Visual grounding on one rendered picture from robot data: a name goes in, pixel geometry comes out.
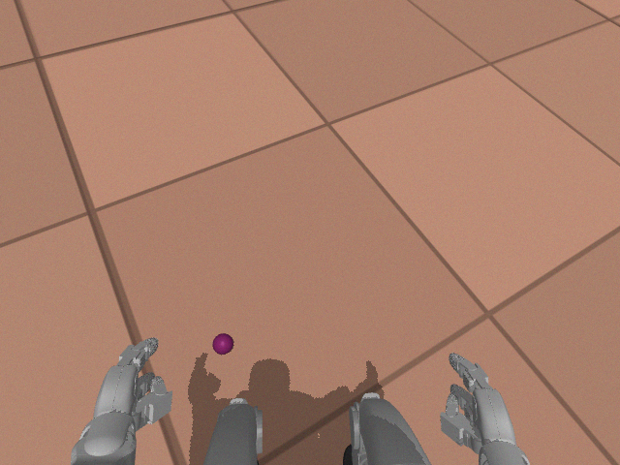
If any left robot arm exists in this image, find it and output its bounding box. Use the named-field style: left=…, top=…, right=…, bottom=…
left=71, top=412, right=137, bottom=465

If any right robot hand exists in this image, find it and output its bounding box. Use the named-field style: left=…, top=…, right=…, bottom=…
left=440, top=353, right=516, bottom=454

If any left robot hand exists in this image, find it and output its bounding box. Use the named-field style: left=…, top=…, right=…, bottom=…
left=93, top=337, right=172, bottom=432

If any ball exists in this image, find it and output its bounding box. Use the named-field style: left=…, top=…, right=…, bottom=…
left=212, top=333, right=233, bottom=355

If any right robot arm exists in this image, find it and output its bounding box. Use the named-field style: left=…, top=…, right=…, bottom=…
left=479, top=442, right=530, bottom=465

